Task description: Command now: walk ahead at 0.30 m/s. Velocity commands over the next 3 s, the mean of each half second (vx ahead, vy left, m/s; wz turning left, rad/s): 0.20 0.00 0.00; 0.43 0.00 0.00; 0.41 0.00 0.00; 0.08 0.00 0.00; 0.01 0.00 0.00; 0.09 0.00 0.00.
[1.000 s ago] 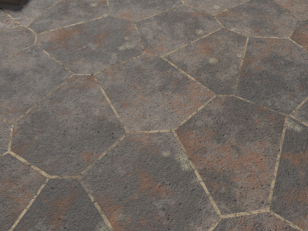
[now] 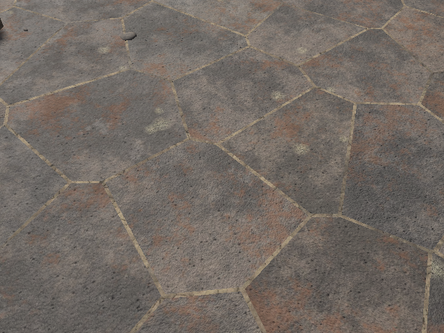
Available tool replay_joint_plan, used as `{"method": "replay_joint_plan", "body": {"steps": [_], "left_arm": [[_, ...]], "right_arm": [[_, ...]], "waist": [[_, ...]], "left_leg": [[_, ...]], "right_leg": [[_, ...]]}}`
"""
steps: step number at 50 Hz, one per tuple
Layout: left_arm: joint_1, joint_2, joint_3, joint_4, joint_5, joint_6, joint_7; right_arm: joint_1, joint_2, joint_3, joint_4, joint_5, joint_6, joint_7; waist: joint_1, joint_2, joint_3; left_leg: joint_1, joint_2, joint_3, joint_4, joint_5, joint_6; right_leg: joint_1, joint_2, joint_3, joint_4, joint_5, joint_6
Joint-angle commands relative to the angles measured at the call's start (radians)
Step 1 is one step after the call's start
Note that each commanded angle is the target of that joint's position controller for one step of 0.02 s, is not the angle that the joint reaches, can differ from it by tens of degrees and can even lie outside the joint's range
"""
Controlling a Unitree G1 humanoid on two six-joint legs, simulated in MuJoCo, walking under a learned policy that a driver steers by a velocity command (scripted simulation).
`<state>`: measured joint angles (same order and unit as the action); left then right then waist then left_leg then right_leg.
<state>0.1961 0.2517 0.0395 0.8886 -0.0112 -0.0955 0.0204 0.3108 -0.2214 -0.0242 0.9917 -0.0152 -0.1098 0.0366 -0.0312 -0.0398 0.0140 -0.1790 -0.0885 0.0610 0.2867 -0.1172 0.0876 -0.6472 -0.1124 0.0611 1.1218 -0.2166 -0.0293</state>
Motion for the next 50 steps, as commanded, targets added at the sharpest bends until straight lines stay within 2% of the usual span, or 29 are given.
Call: {"method": "replay_joint_plan", "body": {"steps": [1, 3, 6, 8, 10, 11, 12, 13, 14, 15, 16, 17, 18, 20, 23, 27, 29, 30, 31, 32, 33, 34, 35, 36, 38, 39, 41, 45, 50], "left_arm": [[0.091, 0.022, 0.006, -0.023, 0.016, 0.008, 0.008], [0.009, 0.003, -0.003, -0.039, 0.014, 0.009, 0.004], [-0.061, 0.025, -0.002, -0.054, 0.008, 0.019, -0.002], [-0.084, 0.048, 0.004, -0.065, 0.013, 0.018, -0.007], [-0.024, 0.071, 0.016, -0.043, 0.024, 0.010, -0.009], [0.027, 0.118, 0.032, -0.022, 0.031, 0.005, -0.003], [0.076, 0.182, 0.043, -0.016, 0.039, 0.008, 0.001], [0.105, 0.130, 0.030, 0.001, 0.036, 0.022, 0.001], [0.131, 0.050, 0.009, 0.003, 0.030, 0.027, -0.008], [0.094, 0.051, 0.005, 0.001, 0.028, 0.027, -0.014], [0.072, 0.099, 0.019, -0.005, 0.019, 0.029, -0.016], [0.050, 0.155, 0.037, -0.011, 0.008, 0.033, -0.013], [0.014, 0.167, 0.041, -0.018, 0.008, 0.034, -0.007], [-0.020, 0.142, 0.040, -0.018, 0.011, 0.030, -0.001], [-0.004, 0.124, 0.045, -0.004, 0.003, 0.018, 0.003], [0.005, 0.150, 0.058, 0.005, -0.016, 0.024, 0.004], [-0.010, 0.149, 0.060, 0.004, -0.029, 0.036, 0.005], [-0.021, 0.132, 0.056, 0.001, -0.031, 0.041, 0.006], [-0.056, 0.095, 0.047, -0.014, -0.027, 0.044, 0.005], [-0.099, 0.017, 0.028, -0.040, -0.017, 0.043, -0.003], [-0.101, 0.004, 0.027, -0.071, -0.014, 0.027, -0.007], [-0.112, 0.061, 0.035, -0.073, -0.020, 0.008, -0.010], [-0.083, 0.097, 0.043, -0.059, -0.021, 0.002, -0.015], [-0.060, 0.106, 0.049, -0.037, -0.009, 0.002, -0.015], [-0.079, 0.095, 0.053, -0.026, 0.007, 0.001, -0.010], [-0.090, 0.075, 0.051, -0.024, 0.006, 0.003, -0.012], [-0.121, 0.047, 0.046, -0.030, 0.001, 0.007, -0.015], [-0.241, 0.018, 0.031, -0.068, -0.010, 0.008, -0.028], [-0.365, 0.016, 0.015, -0.114, -0.022, 0.000, -0.056]], "right_arm": [[-0.068, -0.121, -0.013, -0.058, -0.005, -0.013, -0.020], [-0.032, -0.141, -0.015, -0.048, 0.004, -0.001, -0.031], [0.010, -0.160, -0.018, -0.022, 0.014, 0.017, -0.038], [0.003, -0.152, -0.017, -0.011, 0.020, 0.027, -0.041], [-0.024, -0.139, -0.015, -0.009, 0.034, 0.034, -0.046], [0.015, -0.123, -0.011, -0.004, 0.027, 0.033, -0.047], [0.104, -0.083, 0.002, 0.003, 0.000, 0.022, -0.046], [0.203, 0.006, 0.029, 0.041, 0.002, 0.024, -0.045], [0.150, -0.050, 0.019, 0.038, 0.014, 0.041, -0.049], [0.084, -0.095, 0.006, 0.018, 0.026, 0.060, -0.052], [0.044, -0.117, -0.004, 0.012, 0.028, 0.078, -0.058], [0.009, -0.134, -0.015, 0.003, 0.027, 0.089, -0.061], [-0.010, -0.136, -0.022, -0.004, 0.028, 0.093, -0.064], [-0.008, -0.108, -0.027, 0.004, 0.027, 0.083, -0.067], [-0.010, -0.073, -0.029, 0.025, 0.023, 0.062, -0.070], [-0.028, -0.074, -0.030, 0.028, 0.025, 0.049, -0.064], [0.019, -0.071, -0.032, 0.050, 0.022, 0.048, -0.059], [0.061, -0.070, -0.034, 0.068, 0.020, 0.049, -0.058], [0.132, -0.075, -0.035, 0.092, 0.018, 0.049, -0.058], [0.234, -0.123, -0.043, 0.111, 0.012, 0.045, -0.061], [0.215, -0.237, -0.065, 0.093, 0.008, 0.041, -0.056], [0.155, -0.228, -0.063, 0.075, -0.006, 0.023, -0.058], [0.084, -0.180, -0.051, 0.049, 0.002, 0.007, -0.056], [0.049, -0.152, -0.044, 0.035, 0.011, 0.000, -0.050], [0.061, -0.124, -0.036, 0.029, 0.020, -0.003, -0.045], [0.095, -0.108, -0.031, 0.040, 0.017, -0.003, -0.045], [0.148, -0.101, -0.027, 0.054, 0.013, 0.002, -0.050], [0.189, -0.116, -0.025, 0.055, 0.013, 0.009, -0.056], [0.252, -0.132, -0.035, 0.075, 0.024, 0.024, -0.058]], "waist": [[0.071, 0.090, 0.002], [0.036, 0.094, -0.021], [0.005, 0.107, -0.039], [0.008, 0.117, -0.041], [0.048, 0.096, -0.068], [0.048, 0.049, -0.101], [0.009, -0.054, -0.191], [0.000, -0.204, -0.272], [0.042, -0.181, -0.269], [0.041, -0.133, -0.222], [0.042, -0.079, -0.195], [0.046, -0.057, -0.149], [0.030, -0.073, -0.118], [0.008, -0.110, -0.073], [0.004, -0.096, -0.077], [-0.002, -0.103, -0.078], [-0.037, -0.085, -0.068], [-0.058, -0.069, -0.059], [-0.087, -0.016, -0.038], [-0.108, 0.182, -0.039], [-0.076, 0.331, 0.038], [-0.050, 0.282, 0.089], [-0.008, 0.230, 0.098], [0.011, 0.190, 0.070], [0.006, 0.151, 0.045], [0.000, 0.148, 0.035], [-0.013, 0.155, 0.034], [-0.048, 0.157, 0.062], [-0.089, 0.157, 0.120]], "left_leg": [[-0.136, 0.240, -0.092, -0.111, 0.563, 0.152], [-0.105, 0.222, -0.064, -0.087, 0.550, 0.126], [-0.022, 0.257, -0.096, -0.049, 0.465, 0.122], [0.030, 0.281, -0.129, 0.009, 0.442, 0.110], [0.058, 0.255, -0.142, 0.112, 0.364, 0.070], [0.042, 0.196, -0.125, 0.196, 0.303, 0.031], [-0.084, 0.121, -0.089, 0.335, 0.049, -0.009], [-0.215, 0.067, -0.052, 0.490, -0.303, -0.062], [-0.250, 0.073, -0.083, 0.606, -0.525, -0.091], [-0.290, 0.095, -0.109, 0.680, -0.552, -0.099], [-0.333, 0.110, -0.102, 0.734, -0.513, -0.103], [-0.373, 0.122, -0.090, 0.761, -0.458, -0.103], [-0.367, 0.140, -0.091, 0.759, -0.396, -0.098], [-0.313, 0.138, -0.063, 0.707, -0.324, -0.085], [-0.236, 0.131, -0.038, 0.562, -0.260, -0.057], [-0.137, 0.111, -0.008, 0.367, -0.220, -0.038], [-0.022, 0.091, 0.024, 0.248, -0.155, -0.018], [0.036, 0.083, 0.028, 0.206, -0.169, -0.004], [0.094, 0.121, -0.030, 0.127, -0.230, 0.019], [0.193, 0.321, -0.313, -0.030, -0.418, 0.065], [0.188, 0.477, -0.615, -0.174, -0.660, 0.149], [0.125, 0.510, -0.690, -0.207, -0.721, 0.177], [0.130, 0.467, -0.615, -0.197, -0.629, 0.142], [0.135, 0.419, -0.515, -0.189, -0.511, 0.104], [0.127, 0.366, -0.380, -0.196, -0.315, 0.071], [0.124, 0.344, -0.327, -0.194, -0.228, 0.069], [0.132, 0.319, -0.254, -0.191, -0.113, 0.070], [0.129, 0.301, -0.180, -0.194, 0.003, 0.067], [0.217, 0.339, -0.158, -0.158, 0.056, 0.080]], "right_leg": [[0.106, -0.004, -0.033, -0.183, 0.141, 0.033], [0.157, 0.025, -0.054, -0.351, 0.237, 0.035], [0.192, 0.050, -0.043, -0.474, 0.267, 0.037], [0.205, 0.059, -0.030, -0.539, 0.218, 0.018], [0.310, 0.082, -0.044, -0.676, 0.264, -0.013], [0.425, 0.049, -0.016, -0.723, 0.507, -0.035], [0.644, -0.079, 0.091, -0.636, 0.860, -0.100], [0.764, -0.214, 0.229, -0.638, 0.901, -0.243], [0.715, -0.241, 0.314, -0.706, 0.737, -0.278], [0.644, -0.222, 0.320, -0.747, 0.527, -0.259], [0.599, -0.205, 0.327, -0.799, 0.236, -0.236], [0.538, -0.199, 0.341, -0.873, -0.060, -0.223], [0.468, -0.183, 0.343, -0.932, -0.245, -0.201], [0.359, -0.134, 0.271, -0.993, -0.285, -0.172], [0.326, -0.099, 0.179, -1.010, -0.224, -0.170], [0.310, -0.109, 0.166, -1.006, -0.282, -0.182], [0.236, -0.094, 0.146, -0.971, -0.348, -0.159], [0.188, -0.069, 0.126, -0.930, -0.380, -0.136], [0.115, -0.023, 0.079, -0.816, -0.376, -0.100], [-0.045, 0.071, -0.036, -0.479, -0.302, -0.039], [-0.263, 0.138, -0.078, -0.295, -0.229, -0.034], [-0.312, 0.082, 0.007, -0.184, -0.173, -0.051], [-0.334, 0.057, 0.031, -0.153, -0.072, -0.052], [-0.305, 0.044, 0.020, -0.154, -0.011, -0.046], [-0.243, 0.031, -0.005, -0.187, 0.100, -0.025], [-0.218, 0.034, -0.022, -0.195, 0.146, -0.015], [-0.200, 0.034, -0.043, -0.234, 0.210, -0.002], [-0.126, 0.042, -0.070, -0.403, 0.290, 0.014], [-0.094, 0.054, -0.097, -0.545, 0.241, 0.007]]}}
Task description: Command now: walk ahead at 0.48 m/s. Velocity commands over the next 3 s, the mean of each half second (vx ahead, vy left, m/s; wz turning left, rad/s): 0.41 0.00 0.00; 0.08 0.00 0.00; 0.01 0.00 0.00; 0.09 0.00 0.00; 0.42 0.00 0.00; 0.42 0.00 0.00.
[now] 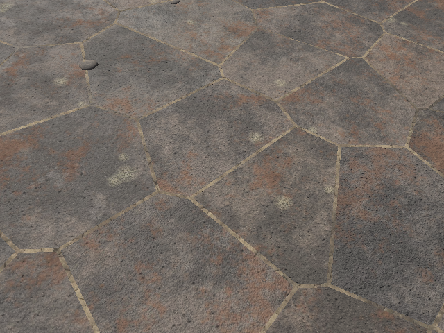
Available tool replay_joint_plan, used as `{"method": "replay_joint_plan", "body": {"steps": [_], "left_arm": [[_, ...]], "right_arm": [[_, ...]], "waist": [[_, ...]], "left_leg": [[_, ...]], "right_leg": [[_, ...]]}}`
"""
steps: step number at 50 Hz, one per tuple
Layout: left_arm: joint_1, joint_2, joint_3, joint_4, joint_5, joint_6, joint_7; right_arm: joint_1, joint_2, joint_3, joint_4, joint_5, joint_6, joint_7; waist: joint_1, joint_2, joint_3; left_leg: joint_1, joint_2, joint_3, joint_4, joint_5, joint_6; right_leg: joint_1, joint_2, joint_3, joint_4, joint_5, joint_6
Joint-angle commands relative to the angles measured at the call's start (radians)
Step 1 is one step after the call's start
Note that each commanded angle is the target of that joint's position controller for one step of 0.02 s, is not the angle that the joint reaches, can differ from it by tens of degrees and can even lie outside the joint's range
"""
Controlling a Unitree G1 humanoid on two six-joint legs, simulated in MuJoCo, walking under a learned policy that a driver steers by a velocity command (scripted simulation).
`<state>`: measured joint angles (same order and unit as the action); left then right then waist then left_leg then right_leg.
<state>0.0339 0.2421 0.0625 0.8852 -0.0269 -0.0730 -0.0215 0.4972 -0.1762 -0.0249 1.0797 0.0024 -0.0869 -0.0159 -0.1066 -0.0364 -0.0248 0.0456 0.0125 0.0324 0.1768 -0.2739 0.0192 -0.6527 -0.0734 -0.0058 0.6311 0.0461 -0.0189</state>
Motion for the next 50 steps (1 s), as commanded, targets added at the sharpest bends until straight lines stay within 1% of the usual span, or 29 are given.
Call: {"method": "replay_joint_plan", "body": {"steps": [1, 4, 5, 6, 7, 8, 9, 10, 11, 12, 13, 15, 18, 22, 27, 29, 30, 31, 32, 33, 35, 36, 39, 42, 44, 45, 46, 48, 50], "left_arm": [[-0.217, 0.027, -0.010, -0.120, -0.007, -0.026, -0.021], [-0.162, 0.064, 0.000, -0.122, -0.003, -0.033, -0.030], [-0.065, 0.094, 0.016, -0.096, 0.001, -0.034, -0.026], [0.122, 0.144, 0.044, -0.038, -0.003, -0.033, -0.018], [0.335, 0.221, 0.067, 0.007, 0.008, -0.030, -0.005], [0.410, 0.292, 0.076, 0.034, 0.017, -0.023, -0.010], [0.391, 0.195, 0.049, 0.033, 0.019, -0.020, -0.009], [0.285, 0.146, 0.033, 0.015, 0.016, -0.023, -0.007], [0.197, 0.112, 0.021, -0.005, 0.017, -0.025, -0.009], [0.147, 0.082, 0.012, -0.010, 0.023, -0.029, -0.015], [0.132, 0.058, 0.005, -0.002, 0.032, -0.033, -0.018], [0.150, 0.059, 0.003, 0.022, 0.032, -0.038, -0.015], [0.173, 0.101, 0.006, 0.048, 0.042, -0.039, 0.006], [0.209, 0.127, 0.005, 0.067, 0.037, -0.022, 0.025], [0.227, 0.140, 0.008, 0.106, 0.015, -0.002, 0.034], [0.224, 0.128, 0.005, 0.110, 0.013, 0.006, 0.038], [0.269, 0.109, -0.001, 0.111, 0.031, 0.004, 0.039], [0.433, 0.004, -0.031, 0.151, 0.042, 0.000, 0.034], [0.412, 0.019, -0.032, 0.160, 0.030, 0.014, 0.034], [0.351, 0.081, -0.016, 0.145, 0.012, 0.031, 0.035], [0.256, 0.095, -0.004, 0.130, 0.012, 0.069, 0.054], [0.251, 0.092, 0.000, 0.132, 0.018, 0.086, 0.064], [0.276, 0.048, -0.006, 0.158, 0.026, 0.096, 0.074], [0.298, 0.034, -0.008, 0.186, 0.034, 0.094, 0.067], [0.282, 0.046, -0.009, 0.183, 0.057, 0.096, 0.059], [0.271, 0.074, -0.010, 0.170, 0.058, 0.094, 0.060], [0.244, 0.118, -0.001, 0.181, 0.042, 0.088, 0.060], [0.196, 0.071, -0.013, 0.176, 0.042, 0.063, 0.059], [0.182, 0.074, -0.012, 0.173, 0.038, 0.044, 0.058]], "right_arm": [[0.070, -0.181, -0.038, -0.009, 0.009, 0.005, -0.006], [0.040, -0.205, -0.054, -0.010, 0.015, 0.015, -0.006], [0.016, -0.213, -0.058, -0.017, 0.017, 0.017, -0.007], [-0.011, -0.201, -0.054, -0.029, 0.013, 0.019, -0.006], [-0.037, -0.178, -0.043, -0.065, -0.002, 0.014, -0.003], [0.076, -0.019, 0.001, -0.080, 0.000, -0.011, 0.010], [0.019, -0.110, -0.023, -0.066, 0.030, -0.041, 0.016], [-0.084, -0.167, -0.040, -0.103, 0.050, -0.055, 0.017], [-0.139, -0.172, -0.043, -0.113, 0.045, -0.056, 0.008], [-0.164, -0.163, -0.053, -0.118, 0.029, -0.049, -0.001], [-0.140, -0.139, -0.056, -0.116, 0.022, -0.034, -0.004], [-0.119, -0.097, -0.057, -0.119, 0.022, -0.010, -0.008], [-0.198, -0.103, -0.061, -0.160, 0.005, 0.003, -0.012], [-0.354, -0.079, -0.042, -0.201, -0.003, 0.005, 0.006], [-0.411, -0.140, -0.047, -0.222, -0.008, 0.011, 0.019], [-0.324, -0.184, -0.066, -0.186, -0.020, 0.004, 0.017], [-0.267, -0.247, -0.081, -0.175, -0.029, 0.001, 0.010], [-0.234, -0.253, -0.074, -0.167, -0.037, 0.010, 0.006], [-0.206, -0.166, -0.053, -0.158, -0.022, 0.021, 0.012], [-0.246, -0.151, -0.042, -0.163, -0.012, 0.024, 0.019], [-0.379, -0.163, -0.039, -0.192, -0.016, 0.030, 0.015], [-0.434, -0.167, -0.039, -0.203, -0.022, 0.033, 0.009], [-0.467, -0.158, -0.038, -0.197, -0.032, 0.047, 0.000], [-0.457, -0.153, -0.036, -0.175, -0.007, 0.056, -0.009], [-0.415, -0.134, -0.031, -0.150, 0.002, 0.061, -0.011], [-0.400, -0.135, -0.032, -0.145, -0.004, 0.063, -0.010], [-0.377, -0.120, -0.034, -0.150, -0.003, 0.067, -0.015], [-0.377, -0.123, -0.035, -0.138, -0.011, 0.066, -0.021], [-0.356, -0.131, -0.038, -0.116, -0.014, 0.067, -0.023]], "waist": [[-0.012, 0.158, 0.169], [0.048, 0.183, 0.140], [0.105, 0.191, 0.077], [0.194, 0.173, -0.037], [0.273, 0.070, -0.203], [0.208, -0.236, -0.385], [0.233, -0.171, -0.363], [0.211, -0.134, -0.192], [0.175, -0.038, -0.117], [0.143, 0.000, -0.054], [0.106, -0.020, -0.035], [0.077, -0.036, 0.004], [0.059, -0.022, 0.049], [0.103, -0.032, 0.032], [0.104, -0.039, 0.005], [0.062, 0.001, -0.039], [0.067, 0.077, -0.108], [0.129, 0.249, -0.243], [0.086, 0.279, -0.301], [0.090, 0.217, -0.248], [0.114, 0.129, -0.109], [0.137, 0.143, -0.083], [0.153, 0.177, -0.058], [0.169, 0.162, -0.062], [0.161, 0.123, -0.012], [0.139, 0.080, 0.028], [0.092, -0.059, 0.070], [0.082, -0.098, 0.083], [0.081, -0.059, 0.079]], "left_leg": [[0.011, 0.250, -0.130, -0.035, 0.232, 0.148], [0.035, 0.272, -0.115, 0.064, 0.484, 0.129], [0.023, 0.256, -0.089, 0.169, 0.701, 0.116], [-0.044, 0.209, -0.048, 0.362, 0.819, 0.090], [-0.296, 0.155, -0.012, 0.684, 0.564, 0.055], [-0.670, -0.042, -0.031, 1.043, -0.188, -0.006], [-0.766, -0.013, -0.174, 1.188, -0.275, 0.014], [-0.835, 0.042, -0.141, 1.219, -0.203, 0.033], [-0.788, 0.092, -0.113, 1.178, -0.107, 0.036], [-0.740, 0.117, -0.101, 1.118, -0.051, 0.033], [-0.676, 0.142, -0.109, 1.075, -0.014, 0.036], [-0.628, 0.144, -0.094, 1.012, -0.006, 0.028], [-0.657, 0.128, -0.069, 0.853, 0.075, -0.008], [-0.538, 0.068, -0.022, 0.530, 0.307, -0.011], [-0.476, 0.042, -0.056, 0.380, 0.289, 0.024], [-0.320, 0.015, -0.035, 0.260, 0.424, 0.055], [-0.160, 0.109, -0.117, 0.283, 0.843, 0.089], [0.119, 0.299, -0.299, 0.342, 1.067, 0.245], [0.106, 0.365, -0.419, 0.277, 0.949, 0.313], [0.009, 0.337, -0.417, 0.224, 0.666, 0.288], [-0.196, 0.280, -0.357, 0.133, 0.286, 0.221], [-0.286, 0.255, -0.328, 0.092, 0.152, 0.192], [-0.422, 0.185, -0.228, 0.049, 0.019, 0.167], [-0.451, 0.157, -0.187, 0.059, -0.130, 0.141], [-0.483, 0.120, -0.166, 0.072, -0.272, 0.069], [-0.485, 0.094, -0.145, 0.117, -0.262, 0.037], [-0.383, 0.023, -0.057, 0.148, -0.163, 0.009], [-0.226, 0.011, -0.035, 0.240, 0.010, 0.005], [-0.213, 0.018, -0.039, 0.255, 0.076, 0.023]], "right_leg": [[-0.078, 0.017, -0.032, -0.076, -0.049, -0.013], [0.081, 0.053, -0.054, -0.135, -0.142, -0.059], [0.231, 0.089, -0.081, -0.143, -0.144, -0.081], [0.480, 0.103, -0.082, -0.148, -0.116, -0.116], [0.841, -0.084, 0.128, -0.104, -0.099, -0.182], [1.167, -0.337, 0.621, -0.239, -0.293, -0.342], [1.105, -0.324, 0.710, -0.326, -0.349, -0.322], [0.959, -0.286, 0.538, -0.333, -0.265, -0.271], [0.793, -0.245, 0.407, -0.358, -0.158, -0.241], [0.655, -0.203, 0.315, -0.389, -0.081, -0.225], [0.573, -0.169, 0.251, -0.420, -0.058, -0.213], [0.487, -0.152, 0.191, -0.460, 0.050, -0.221], [0.439, -0.142, 0.089, -0.447, 0.383, -0.223], [0.420, -0.080, -0.011, -0.424, 0.412, -0.176], [0.550, -0.133, 0.045, -0.314, 0.336, -0.153], [0.562, -0.074, 0.037, -0.175, 0.279, -0.103], [0.499, -0.003, -0.003, -0.032, 0.132, -0.056], [0.298, 0.079, -0.026, 0.187, -0.339, 0.004], [0.252, 0.097, 0.020, 0.332, -0.715, 0.037], [0.214, 0.068, 0.061, 0.401, -0.760, 0.041], [0.188, 0.025, 0.057, 0.388, -0.667, 0.052], [0.237, 0.004, 0.061, 0.340, -0.607, 0.057], [0.380, 0.025, 0.013, 0.176, -0.500, 0.054], [0.498, 0.049, -0.026, -0.033, -0.304, 0.031], [0.520, 0.028, -0.006, -0.146, -0.258, -0.005], [0.481, -0.028, 0.051, -0.217, -0.328, -0.035], [0.308, -0.027, 0.067, -0.254, -0.544, -0.058], [0.193, -0.025, 0.080, -0.338, -0.603, -0.027], [0.225, -0.012, 0.064, -0.320, -0.506, 0.000]]}}
Over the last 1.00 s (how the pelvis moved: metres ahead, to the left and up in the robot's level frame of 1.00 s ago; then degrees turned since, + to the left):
0.28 -0.01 0.00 1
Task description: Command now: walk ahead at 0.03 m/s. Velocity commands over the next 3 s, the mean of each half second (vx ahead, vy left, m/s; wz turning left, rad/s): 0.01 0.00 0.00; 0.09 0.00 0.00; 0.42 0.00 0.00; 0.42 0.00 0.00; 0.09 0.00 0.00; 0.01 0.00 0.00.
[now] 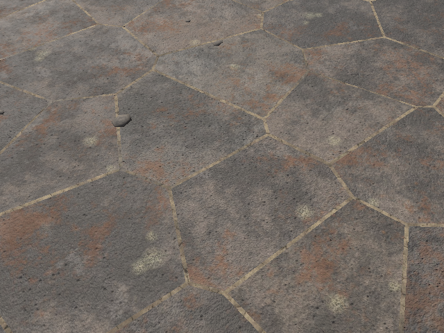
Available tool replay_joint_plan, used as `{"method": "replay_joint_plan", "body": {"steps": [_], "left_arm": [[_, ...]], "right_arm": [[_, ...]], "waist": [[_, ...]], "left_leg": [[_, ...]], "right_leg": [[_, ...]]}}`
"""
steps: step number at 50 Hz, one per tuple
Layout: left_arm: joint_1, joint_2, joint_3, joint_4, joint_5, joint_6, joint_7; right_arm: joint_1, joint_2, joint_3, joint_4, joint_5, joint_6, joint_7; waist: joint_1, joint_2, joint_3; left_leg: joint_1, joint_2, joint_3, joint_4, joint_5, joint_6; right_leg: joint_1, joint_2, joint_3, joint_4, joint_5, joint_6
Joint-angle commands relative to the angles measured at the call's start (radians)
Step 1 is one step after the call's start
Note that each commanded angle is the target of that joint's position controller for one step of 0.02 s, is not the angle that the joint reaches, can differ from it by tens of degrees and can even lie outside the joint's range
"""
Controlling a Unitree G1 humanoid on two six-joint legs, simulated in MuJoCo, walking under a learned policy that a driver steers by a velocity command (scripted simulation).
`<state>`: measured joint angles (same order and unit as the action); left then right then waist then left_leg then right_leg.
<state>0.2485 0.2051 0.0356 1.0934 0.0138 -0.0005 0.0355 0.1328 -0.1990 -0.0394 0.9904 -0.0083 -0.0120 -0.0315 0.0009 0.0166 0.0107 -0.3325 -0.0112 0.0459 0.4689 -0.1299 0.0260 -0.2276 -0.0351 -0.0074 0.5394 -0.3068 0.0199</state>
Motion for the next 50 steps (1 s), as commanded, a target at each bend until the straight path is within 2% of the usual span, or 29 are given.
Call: {"method": "replay_joint_plan", "body": {"steps": [1, 3, 9, 20, 38, 39, 40, 41, 42, 43, 44, 45, 46, 48, 49, 50], "left_arm": [[-0.011, 0.105, 0.014, -0.029, -0.006, -0.034, 0.002], [0.027, 0.098, 0.012, -0.017, -0.010, -0.037, 0.002], [0.063, 0.090, 0.007, -0.008, -0.011, -0.029, 0.001], [0.074, 0.071, 0.001, -0.003, -0.011, -0.019, 0.001], [0.112, 0.055, -0.004, 0.009, -0.009, -0.020, 0.006], [0.137, 0.052, -0.004, 0.020, -0.011, -0.018, 0.007], [0.144, 0.071, 0.003, 0.021, -0.018, -0.016, 0.009], [0.139, 0.098, 0.012, 0.010, -0.024, -0.015, 0.012], [0.156, 0.117, 0.019, 0.001, -0.030, -0.019, 0.014], [0.187, 0.148, 0.030, 0.001, -0.036, -0.028, 0.014], [0.181, 0.181, 0.044, -0.004, -0.041, -0.040, 0.014], [0.177, 0.174, 0.045, -0.009, -0.038, -0.052, 0.012], [0.172, 0.155, 0.043, -0.015, -0.033, -0.063, 0.008], [0.139, 0.145, 0.043, -0.032, -0.042, -0.071, -0.003], [0.106, 0.147, 0.043, -0.041, -0.048, -0.069, -0.008], [0.099, 0.148, 0.043, -0.046, -0.047, -0.066, -0.013]], "right_arm": [[0.011, -0.103, -0.023, -0.020, -0.003, -0.008, -0.005], [0.008, -0.095, -0.022, -0.010, 0.002, -0.009, 0.000], [0.015, -0.098, -0.022, 0.017, 0.008, -0.005, 0.003], [0.020, -0.105, -0.022, 0.057, 0.012, 0.012, -0.007], [0.015, -0.094, -0.020, 0.098, 0.012, 0.019, -0.011], [0.033, -0.085, -0.018, 0.109, 0.012, 0.020, -0.011], [0.039, -0.090, -0.021, 0.113, 0.018, 0.021, -0.011], [0.036, -0.096, -0.025, 0.111, 0.021, 0.018, -0.011], [0.006, -0.095, -0.026, 0.096, 0.021, 0.009, -0.009], [-0.032, -0.077, -0.022, 0.075, 0.025, -0.008, -0.003], [-0.052, -0.062, -0.018, 0.059, 0.030, -0.025, 0.007], [-0.068, -0.063, -0.019, 0.047, 0.034, -0.041, 0.016], [-0.074, -0.069, -0.021, 0.038, 0.039, -0.053, 0.024], [-0.047, -0.070, -0.022, 0.035, 0.050, -0.073, 0.035], [0.012, -0.065, -0.027, 0.059, 0.050, -0.079, 0.038], [0.111, -0.073, -0.039, 0.105, 0.046, -0.078, 0.038]], "waist": [[-0.018, -0.084, 0.033], [-0.004, -0.053, 0.019], [0.008, -0.018, -0.019], [0.003, -0.021, -0.004], [-0.002, -0.020, 0.029], [0.000, -0.027, 0.009], [0.002, -0.047, 0.028], [0.006, -0.077, 0.065], [0.023, -0.101, 0.109], [0.042, -0.155, 0.143], [0.044, -0.199, 0.182], [0.043, -0.191, 0.206], [0.039, -0.176, 0.214], [0.009, -0.151, 0.193], [-0.028, -0.138, 0.167], [-0.061, -0.124, 0.123]], "left_leg": [[0.155, 0.046, -0.058, -0.038, -0.045, 0.024], [0.144, 0.049, -0.059, -0.037, 0.000, 0.028], [0.167, 0.053, -0.057, -0.007, 0.131, 0.028], [0.181, 0.055, -0.060, 0.009, 0.167, 0.024], [0.175, 0.052, -0.062, -0.014, 0.085, 0.014], [0.179, 0.035, -0.044, -0.006, -0.033, 0.015], [0.149, 0.006, -0.014, 0.027, -0.213, 0.017], [0.081, -0.017, 0.010, 0.064, -0.370, 0.019], [-0.007, -0.023, 0.019, 0.116, -0.429, 0.021], [-0.092, -0.028, 0.043, 0.211, -0.376, 0.020], [-0.161, 0.004, 0.028, 0.309, -0.298, 0.030], [-0.226, 0.044, -0.004, 0.368, -0.298, 0.043], [-0.276, 0.068, -0.024, 0.392, -0.338, 0.055], [-0.214, 0.078, -0.012, 0.249, -0.347, 0.071], [-0.051, 0.043, 0.039, 0.127, -0.267, 0.068], [0.144, -0.016, 0.088, 0.076, -0.161, 0.052]], "right_leg": [[-0.164, -0.044, 0.056, -0.208, -0.103, -0.037], [-0.114, -0.034, 0.043, -0.179, -0.029, -0.042], [-0.051, -0.022, 0.022, -0.140, 0.113, -0.045], [-0.030, -0.011, 0.006, -0.136, 0.177, -0.042], [-0.045, -0.003, -0.002, -0.166, 0.086, -0.040], [-0.037, 0.002, -0.006, -0.178, -0.026, -0.047], [-0.053, -0.001, 0.010, -0.189, -0.183, -0.070], [-0.068, -0.027, 0.054, -0.213, -0.342, -0.103], [-0.069, -0.080, 0.131, -0.259, -0.470, -0.140], [-0.039, -0.169, 0.253, -0.327, -0.546, -0.188], [-0.025, -0.268, 0.373, -0.377, -0.552, -0.238], [-0.004, -0.317, 0.423, -0.389, -0.499, -0.263], [0.037, -0.324, 0.420, -0.378, -0.414, -0.262], [0.062, -0.275, 0.315, -0.327, -0.277, -0.216], [-0.007, -0.221, 0.228, -0.286, -0.222, -0.186], [-0.095, -0.167, 0.164, -0.221, -0.148, -0.165]]}}
Over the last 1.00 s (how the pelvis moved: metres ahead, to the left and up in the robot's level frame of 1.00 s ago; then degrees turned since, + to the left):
0.35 -0.04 -0.01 -1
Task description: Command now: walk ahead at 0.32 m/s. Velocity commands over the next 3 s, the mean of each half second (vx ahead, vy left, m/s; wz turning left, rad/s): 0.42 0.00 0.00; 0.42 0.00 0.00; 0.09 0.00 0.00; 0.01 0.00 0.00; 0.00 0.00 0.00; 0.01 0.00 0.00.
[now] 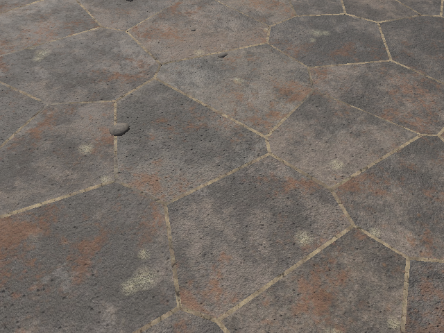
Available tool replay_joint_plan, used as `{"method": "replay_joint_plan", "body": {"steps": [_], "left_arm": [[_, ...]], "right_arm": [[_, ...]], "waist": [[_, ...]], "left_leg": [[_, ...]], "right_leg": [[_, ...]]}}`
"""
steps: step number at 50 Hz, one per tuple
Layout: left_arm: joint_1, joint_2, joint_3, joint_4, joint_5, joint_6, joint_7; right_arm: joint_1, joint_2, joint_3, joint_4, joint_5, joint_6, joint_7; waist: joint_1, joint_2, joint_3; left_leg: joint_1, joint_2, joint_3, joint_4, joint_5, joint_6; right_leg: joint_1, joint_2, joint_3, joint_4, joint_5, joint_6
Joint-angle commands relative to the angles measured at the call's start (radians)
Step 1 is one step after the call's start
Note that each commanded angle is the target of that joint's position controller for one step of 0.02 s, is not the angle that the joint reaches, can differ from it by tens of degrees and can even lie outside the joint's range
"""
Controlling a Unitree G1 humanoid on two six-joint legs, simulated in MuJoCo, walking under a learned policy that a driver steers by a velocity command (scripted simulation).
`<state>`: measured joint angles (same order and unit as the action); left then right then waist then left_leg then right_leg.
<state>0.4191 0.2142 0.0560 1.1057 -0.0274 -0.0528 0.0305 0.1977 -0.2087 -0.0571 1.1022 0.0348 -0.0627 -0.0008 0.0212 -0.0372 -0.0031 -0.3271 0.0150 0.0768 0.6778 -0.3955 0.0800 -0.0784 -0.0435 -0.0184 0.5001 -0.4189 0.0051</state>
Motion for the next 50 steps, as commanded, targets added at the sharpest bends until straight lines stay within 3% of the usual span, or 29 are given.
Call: {"method": "replay_joint_plan", "body": {"steps": [1, 2, 3, 4, 5, 6, 7, 9, 12, 16, 19, 22, 24, 25, 26, 27, 28, 29, 30, 31, 32, 34, 37, 40, 42, 44, 46, 48, 50], "left_arm": [[-0.090, 0.143, 0.020, -0.070, -0.001, -0.016, -0.010], [-0.135, 0.095, 0.006, -0.098, 0.007, -0.023, -0.013], [-0.125, 0.015, -0.011, -0.139, -0.001, -0.042, -0.009], [-0.158, 0.062, 0.002, -0.149, -0.023, -0.058, -0.013], [-0.180, 0.076, 0.004, -0.158, -0.033, -0.067, -0.022], [-0.179, 0.081, 0.008, -0.150, -0.026, -0.070, -0.023], [-0.182, 0.092, 0.018, -0.148, -0.012, -0.069, -0.021], [-0.175, 0.093, 0.029, -0.142, -0.005, -0.054, -0.028], [-0.264, 0.059, 0.024, -0.177, 0.004, -0.036, -0.032], [-0.454, 0.039, 0.006, -0.248, 0.003, -0.038, -0.044], [-0.541, 0.047, -0.002, -0.279, -0.002, -0.042, -0.060], [-0.580, 0.065, -0.002, -0.308, -0.005, -0.052, -0.079], [-0.505, 0.109, 0.017, -0.300, -0.004, -0.057, -0.084], [-0.390, 0.147, 0.036, -0.272, -0.005, -0.056, -0.080], [-0.205, 0.192, 0.061, -0.216, -0.007, -0.051, -0.073], [-0.022, 0.272, 0.081, -0.178, 0.007, -0.045, -0.060], [0.028, 0.300, 0.079, -0.154, 0.022, -0.045, -0.069], [-0.012, 0.207, 0.054, -0.156, 0.017, -0.050, -0.070], [-0.114, 0.167, 0.041, -0.171, 0.011, -0.057, -0.068], [-0.212, 0.138, 0.028, -0.193, 0.016, -0.064, -0.070], [-0.260, 0.111, 0.021, -0.196, 0.029, -0.071, -0.074], [-0.267, 0.077, 0.010, -0.176, 0.038, -0.076, -0.079], [-0.213, 0.122, 0.015, -0.152, 0.033, -0.076, -0.060], [-0.147, 0.150, 0.020, -0.139, 0.031, -0.067, -0.036], [-0.133, 0.148, 0.015, -0.139, 0.032, -0.059, -0.028], [-0.096, 0.154, 0.013, -0.126, 0.030, -0.052, -0.025], [-0.057, 0.158, 0.012, -0.107, 0.025, -0.041, -0.023], [-0.053, 0.156, 0.012, -0.097, 0.023, -0.028, -0.019], [-0.084, 0.171, 0.018, -0.097, 0.019, -0.017, -0.014]], "right_arm": [[0.168, -0.086, -0.037, 0.032, -0.003, -0.023, 0.007], [0.320, -0.166, -0.061, 0.056, -0.009, -0.025, 0.002], [0.423, -0.243, -0.066, 0.063, -0.015, -0.036, 0.013], [0.331, -0.166, -0.034, 0.048, -0.026, -0.053, 0.015], [0.239, -0.120, -0.017, 0.015, -0.025, -0.063, 0.017], [0.170, -0.101, -0.005, -0.009, -0.027, -0.065, 0.023], [0.137, -0.095, 0.003, -0.024, -0.030, -0.064, 0.027], [0.170, -0.068, 0.016, -0.018, -0.036, -0.052, 0.022], [0.235, -0.106, 0.015, -0.010, -0.040, -0.045, 0.000], [0.252, -0.131, 0.011, -0.031, -0.040, -0.036, -0.018], [0.304, -0.134, 0.005, -0.021, -0.029, -0.033, -0.020], [0.311, -0.142, -0.005, -0.018, -0.021, -0.024, -0.021], [0.283, -0.170, -0.016, -0.029, -0.025, -0.016, -0.022], [0.265, -0.181, -0.020, -0.035, -0.029, -0.008, -0.022], [0.247, -0.171, -0.016, -0.045, -0.033, -0.002, -0.020], [0.256, -0.130, 0.002, -0.072, -0.048, -0.004, -0.016], [0.398, 0.034, 0.043, -0.069, -0.030, -0.029, 0.001], [0.287, -0.074, 0.017, -0.078, 0.002, -0.061, 0.005], [0.178, -0.128, 0.002, -0.122, 0.023, -0.075, 0.004], [0.125, -0.138, 0.000, -0.136, 0.015, -0.080, -0.006], [0.111, -0.134, -0.011, -0.136, -0.002, -0.073, -0.015], [0.167, -0.092, -0.014, -0.129, -0.009, -0.042, -0.018], [0.099, -0.090, -0.019, -0.161, -0.015, -0.018, -0.023], [-0.030, -0.101, -0.023, -0.206, -0.029, -0.019, -0.020], [-0.088, -0.087, -0.018, -0.223, -0.033, -0.026, -0.014], [-0.157, -0.063, -0.006, -0.237, -0.034, -0.031, -0.005], [-0.198, -0.064, 0.000, -0.247, -0.029, -0.030, 0.004], [-0.218, -0.081, -0.001, -0.258, -0.029, -0.031, 0.014], [-0.167, -0.125, -0.013, -0.251, -0.036, -0.038, 0.020]], "waist": [[-0.132, -0.044, 0.083], [-0.190, 0.173, 0.029], [-0.186, 0.405, -0.056], [-0.133, 0.246, 0.002], [-0.099, 0.171, 0.063], [-0.070, 0.109, 0.081], [-0.051, 0.088, 0.094], [-0.037, 0.115, 0.085], [-0.045, 0.093, 0.101], [-0.080, 0.100, 0.135], [-0.098, 0.103, 0.160], [-0.079, 0.111, 0.159], [-0.019, 0.149, 0.081], [0.046, 0.172, 0.001], [0.135, 0.173, -0.103], [0.175, 0.045, -0.250], [0.073, -0.236, -0.427], [0.110, -0.148, -0.350], [0.086, -0.114, -0.186], [0.046, 0.005, -0.115], [0.008, 0.035, -0.069], [-0.047, -0.006, -0.051], [-0.054, -0.011, 0.020], [-0.023, 0.005, 0.052], [-0.014, 0.002, 0.063], [0.012, -0.006, 0.053], [0.030, -0.021, 0.037], [0.029, -0.036, 0.027], [-0.014, -0.054, -0.010]], "left_leg": [[0.301, -0.053, 0.034, -0.144, 0.141, -0.003], [0.441, 0.138, -0.265, -0.288, 0.061, 0.064], [0.564, 0.362, -0.764, -0.501, -0.041, 0.215], [0.500, 0.396, -0.803, -0.506, -0.118, 0.222], [0.440, 0.366, -0.673, -0.495, -0.103, 0.185], [0.385, 0.318, -0.539, -0.504, -0.028, 0.149], [0.338, 0.280, -0.438, -0.515, 0.078, 0.122], [0.297, 0.213, -0.288, -0.529, 0.255, 0.088], [0.298, 0.205, -0.216, -0.551, 0.423, 0.106], [0.253, 0.182, -0.144, -0.592, 0.426, 0.099], [0.296, 0.202, -0.118, -0.598, 0.423, 0.101], [0.404, 0.241, -0.099, -0.541, 0.529, 0.087], [0.455, 0.252, -0.083, -0.423, 0.846, 0.066], [0.454, 0.238, -0.063, -0.283, 1.026, 0.051], [0.361, 0.193, -0.034, -0.065, 1.056, 0.021], [0.095, 0.127, -0.009, 0.278, 0.700, -0.009], [-0.241, -0.078, -0.111, 0.618, -0.127, -0.057], [-0.348, -0.041, -0.237, 0.735, -0.149, -0.027], [-0.418, 0.010, -0.196, 0.748, -0.069, -0.011], [-0.365, 0.068, -0.176, 0.696, 0.035, -0.006], [-0.306, 0.105, -0.164, 0.641, 0.090, -0.006], [-0.214, 0.142, -0.171, 0.569, 0.124, -0.002], [-0.277, 0.165, -0.149, 0.444, 0.176, -0.028], [-0.391, 0.167, -0.138, 0.263, 0.342, -0.061], [-0.343, 0.134, -0.105, 0.106, 0.444, -0.068], [-0.248, 0.081, -0.054, -0.021, 0.522, -0.070], [-0.214, 0.056, -0.049, -0.081, 0.545, -0.067], [-0.212, 0.040, -0.062, -0.134, 0.503, -0.049], [-0.148, 0.023, -0.073, -0.186, 0.444, -0.018]], "right_leg": [[-0.317, -0.113, 0.115, -0.058, 0.134, -0.126], [-0.450, -0.011, -0.015, 0.315, 0.214, -0.059], [-0.660, 0.110, -0.004, 0.625, -0.108, -0.029], [-0.748, 0.042, 0.113, 0.798, -0.109, -0.057], [-0.794, -0.008, 0.122, 0.835, -0.006, -0.090], [-0.774, -0.052, 0.102, 0.805, 0.098, -0.104], [-0.743, -0.080, 0.092, 0.737, 0.170, -0.106], [-0.664, -0.097, 0.061, 0.646, 0.232, -0.092], [-0.706, -0.094, 0.025, 0.527, 0.297, -0.048], [-0.657, -0.058, -0.013, 0.239, 0.444, -0.026], [-0.625, -0.033, -0.031, 0.127, 0.481, -0.039], [-0.611, -0.020, -0.024, 0.054, 0.437, -0.078], [-0.466, 0.029, -0.052, 0.045, 0.372, -0.111], [-0.314, 0.068, -0.076, 0.053, 0.347, -0.134], [-0.061, 0.077, -0.073, 0.052, 0.356, -0.164], [0.271, -0.134, 0.186, 0.074, 0.297, -0.228], [0.543, -0.361, 0.732, -0.115, 0.015, -0.389], [0.481, -0.321, 0.783, -0.222, -0.044, -0.333], [0.332, -0.297, 0.612, -0.233, 0.044, -0.287], [0.154, -0.269, 0.479, -0.256, 0.191, -0.264], [0.014, -0.238, 0.380, -0.277, 0.293, -0.252], [-0.105, -0.188, 0.276, -0.328, 0.317, -0.245], [-0.169, -0.176, 0.202, -0.394, 0.331, -0.261], [-0.116, -0.169, 0.164, -0.411, 0.373, -0.250], [-0.123, -0.128, 0.078, -0.380, 0.573, -0.217], [-0.128, -0.094, 0.010, -0.342, 0.707, -0.187], [-0.073, -0.107, 0.006, -0.300, 0.729, -0.182], [0.008, -0.136, 0.025, -0.235, 0.761, -0.173], [0.070, -0.158, 0.054, -0.147, 0.807, -0.149]]}}
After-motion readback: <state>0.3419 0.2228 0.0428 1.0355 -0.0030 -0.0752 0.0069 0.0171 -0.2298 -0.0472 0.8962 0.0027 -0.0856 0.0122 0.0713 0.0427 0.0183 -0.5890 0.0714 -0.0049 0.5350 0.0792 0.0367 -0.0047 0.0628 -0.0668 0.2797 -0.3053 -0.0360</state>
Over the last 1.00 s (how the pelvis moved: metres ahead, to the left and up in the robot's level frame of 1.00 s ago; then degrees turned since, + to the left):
0.08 0.01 0.00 1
